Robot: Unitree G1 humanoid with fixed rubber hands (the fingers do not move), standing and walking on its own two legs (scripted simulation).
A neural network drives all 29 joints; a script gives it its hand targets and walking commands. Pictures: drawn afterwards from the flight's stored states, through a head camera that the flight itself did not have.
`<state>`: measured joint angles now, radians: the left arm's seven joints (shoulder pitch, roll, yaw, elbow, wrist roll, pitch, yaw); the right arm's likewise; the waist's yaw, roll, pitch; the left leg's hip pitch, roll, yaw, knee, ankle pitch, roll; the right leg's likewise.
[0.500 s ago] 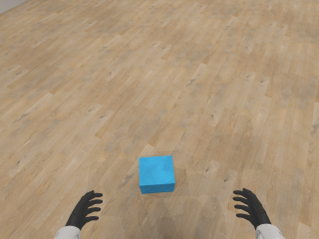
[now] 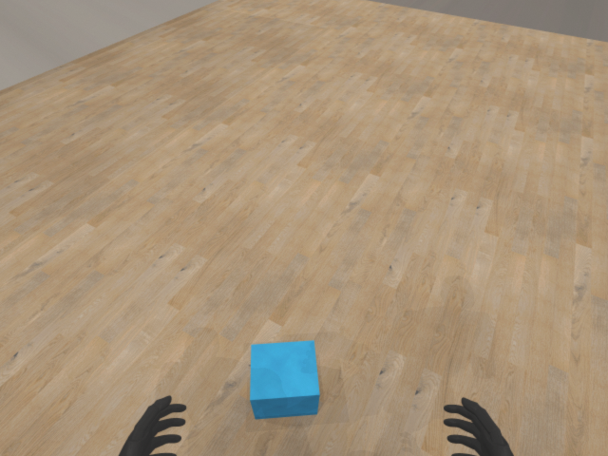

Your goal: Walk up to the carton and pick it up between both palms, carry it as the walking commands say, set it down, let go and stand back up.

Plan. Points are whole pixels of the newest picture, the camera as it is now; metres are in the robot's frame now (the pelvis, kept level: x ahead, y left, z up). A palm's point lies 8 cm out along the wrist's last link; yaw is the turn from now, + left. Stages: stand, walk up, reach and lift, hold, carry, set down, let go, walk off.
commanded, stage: let go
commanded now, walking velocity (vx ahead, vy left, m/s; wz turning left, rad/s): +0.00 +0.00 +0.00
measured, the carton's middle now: (284, 380) +0.48 +0.07 -0.68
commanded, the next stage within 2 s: stand in 0.02 s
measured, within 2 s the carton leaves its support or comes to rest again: neither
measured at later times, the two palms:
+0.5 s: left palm out of the picture +0.11 +0.30 -0.09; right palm out of the picture +0.12 -0.28 -0.07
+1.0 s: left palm out of the picture +0.06 +0.31 -0.10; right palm out of the picture +0.06 -0.27 -0.09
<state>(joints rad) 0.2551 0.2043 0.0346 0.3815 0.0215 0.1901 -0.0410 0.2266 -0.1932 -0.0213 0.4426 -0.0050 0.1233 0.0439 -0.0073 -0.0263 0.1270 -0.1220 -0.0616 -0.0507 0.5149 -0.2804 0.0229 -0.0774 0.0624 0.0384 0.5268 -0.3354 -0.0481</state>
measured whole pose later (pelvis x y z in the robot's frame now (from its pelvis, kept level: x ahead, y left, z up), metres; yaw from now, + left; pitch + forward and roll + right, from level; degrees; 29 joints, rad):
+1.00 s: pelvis -0.02 +0.02 +0.01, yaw -1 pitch -3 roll +0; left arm 0.26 0.34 0.02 0.94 0.02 -0.04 0.01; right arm 0.19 -0.31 -0.04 1.03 -0.03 -0.04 -0.01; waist 0.00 -0.02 -0.07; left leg -0.16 -0.06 -0.03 0.40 -0.19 0.04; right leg -0.12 0.06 0.06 0.40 -0.23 -0.03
